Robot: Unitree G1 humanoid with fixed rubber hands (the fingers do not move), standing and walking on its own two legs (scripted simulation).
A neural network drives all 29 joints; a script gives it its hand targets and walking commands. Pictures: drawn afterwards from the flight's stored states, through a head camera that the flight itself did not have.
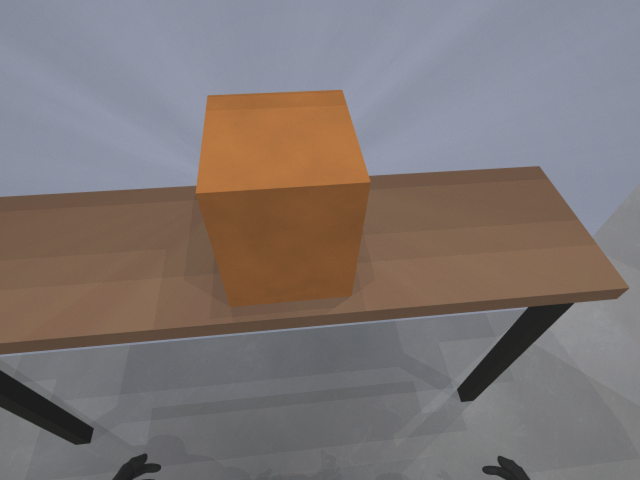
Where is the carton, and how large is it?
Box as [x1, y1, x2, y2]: [196, 90, 370, 306]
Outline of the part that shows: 341,90 229,94 207,96 196,195 230,306 351,295 370,181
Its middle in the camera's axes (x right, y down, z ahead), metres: -0.05 -0.06 +0.60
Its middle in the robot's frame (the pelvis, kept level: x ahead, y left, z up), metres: +0.49 +0.07 +0.05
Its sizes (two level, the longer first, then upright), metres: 0.210 0.200 0.250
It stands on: a table, 0.69 m high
